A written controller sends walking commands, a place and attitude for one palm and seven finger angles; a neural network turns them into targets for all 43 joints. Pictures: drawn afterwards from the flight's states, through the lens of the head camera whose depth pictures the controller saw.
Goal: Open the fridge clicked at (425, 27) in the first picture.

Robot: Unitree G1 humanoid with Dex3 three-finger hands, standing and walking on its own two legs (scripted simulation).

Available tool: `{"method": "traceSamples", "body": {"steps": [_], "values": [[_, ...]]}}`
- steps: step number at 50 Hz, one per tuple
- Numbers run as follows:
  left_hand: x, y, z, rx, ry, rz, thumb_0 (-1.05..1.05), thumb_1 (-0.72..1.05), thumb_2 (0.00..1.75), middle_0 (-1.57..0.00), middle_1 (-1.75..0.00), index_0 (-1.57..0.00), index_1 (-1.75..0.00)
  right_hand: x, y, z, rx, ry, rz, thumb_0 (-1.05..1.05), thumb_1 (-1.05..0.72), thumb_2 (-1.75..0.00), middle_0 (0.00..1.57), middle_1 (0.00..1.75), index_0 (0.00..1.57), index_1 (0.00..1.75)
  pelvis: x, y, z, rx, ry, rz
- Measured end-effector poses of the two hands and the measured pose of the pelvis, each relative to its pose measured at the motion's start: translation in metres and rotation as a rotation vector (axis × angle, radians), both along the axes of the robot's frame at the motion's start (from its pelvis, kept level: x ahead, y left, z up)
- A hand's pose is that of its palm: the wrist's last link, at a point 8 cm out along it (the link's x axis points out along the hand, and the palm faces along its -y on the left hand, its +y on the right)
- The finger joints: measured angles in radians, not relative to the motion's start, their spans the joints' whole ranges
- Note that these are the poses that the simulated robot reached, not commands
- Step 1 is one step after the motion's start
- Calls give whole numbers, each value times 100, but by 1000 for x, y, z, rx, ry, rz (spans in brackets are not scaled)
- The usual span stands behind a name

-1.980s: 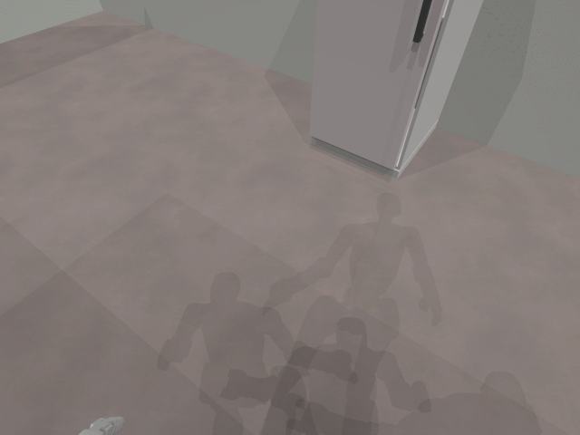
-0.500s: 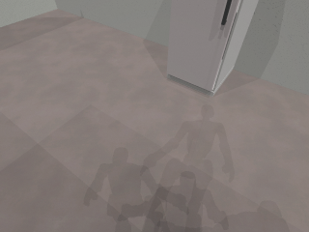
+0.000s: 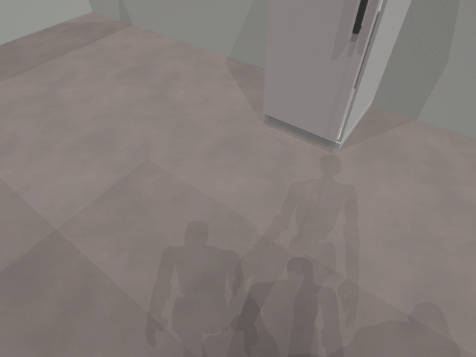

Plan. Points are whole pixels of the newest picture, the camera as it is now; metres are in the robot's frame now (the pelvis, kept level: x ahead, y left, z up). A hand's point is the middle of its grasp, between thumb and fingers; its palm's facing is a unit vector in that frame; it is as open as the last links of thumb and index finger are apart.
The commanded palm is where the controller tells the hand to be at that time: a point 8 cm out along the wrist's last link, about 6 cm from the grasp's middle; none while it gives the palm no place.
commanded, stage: walk to a spot facing it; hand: right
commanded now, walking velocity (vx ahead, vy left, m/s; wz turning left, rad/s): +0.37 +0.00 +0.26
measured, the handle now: out of the picture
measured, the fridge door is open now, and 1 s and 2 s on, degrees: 0 0 0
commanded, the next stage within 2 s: turn to face it in 1.54 s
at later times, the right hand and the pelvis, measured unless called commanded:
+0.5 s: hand (297, 246) +0.40 -0.13 -0.17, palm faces -0.18 +0.96 -0.20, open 7.4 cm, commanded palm none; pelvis +0.22 +0.03 -0.02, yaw +9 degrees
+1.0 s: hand (314, 225) +0.46 -0.18 -0.18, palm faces -0.13 +0.98 -0.15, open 7.4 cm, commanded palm none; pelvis +0.45 +0.00 +0.01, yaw +11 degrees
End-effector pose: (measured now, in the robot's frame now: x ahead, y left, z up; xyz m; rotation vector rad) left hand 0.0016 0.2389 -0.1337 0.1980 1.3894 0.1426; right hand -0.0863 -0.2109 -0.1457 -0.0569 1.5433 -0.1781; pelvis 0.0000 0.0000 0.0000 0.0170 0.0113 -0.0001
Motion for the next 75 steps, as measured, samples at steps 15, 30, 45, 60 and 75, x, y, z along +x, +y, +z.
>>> {"method": "traceSamples", "body": {"steps": [15, 30, 45, 60, 75], "values": [[17, -67, 13, -53, 97, 235, 0, 91, 90, -20, -30, -20, -30, 261, -32, 6, -5, -216, 206, 1, -91, -90, 19, 30, 19, 30, 117, -14, 11, 3, -4, 125], [143, -11, -10, -58, 159, 335, 1, 91, 90, -20, -30, -20, -30, 492, 40, 5, -10, -438, 327, 0, -91, -90, 19, 30, 20, 30, 264, 35, -8, 14, -39, 159], [443, 19, 19, 63, -280, 127, 0, 93, 90, -19, -30, -20, -30, 505, -19, -16, -2, -140, 194, 0, -92, -90, 20, 30, 20, 30, 408, 6, -5, 29, -26, 169], [430, -30, 18, -31, 55, 349, 0, 93, 90, -20, -30, -20, -30, 701, 11, 11, 10, -197, 303, 1, -92, -90, 19, 30, 19, 30, 538, 17, 17, -8, -13, 250], [530, 32, -17, -128, 170, 465, 1, 91, 90, -20, -30, -20, -30, 905, 124, 9, -16, -378, 428, 0, -91, -90, 20, 30, 20, 30, 673, 107, -6, -10, -32, 310]]}}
